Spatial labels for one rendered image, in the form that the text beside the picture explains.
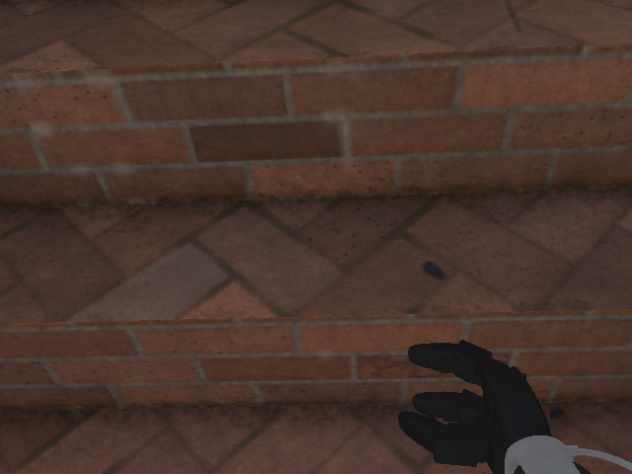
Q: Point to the right robot hand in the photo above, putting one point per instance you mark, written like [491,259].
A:
[486,426]

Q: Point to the right robot forearm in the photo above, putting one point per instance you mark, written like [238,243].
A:
[540,454]

